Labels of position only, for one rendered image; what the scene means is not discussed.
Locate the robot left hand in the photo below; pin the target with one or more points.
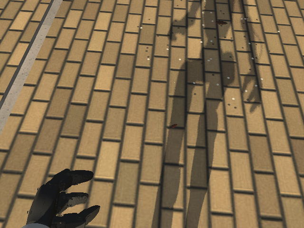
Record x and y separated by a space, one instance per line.
51 200

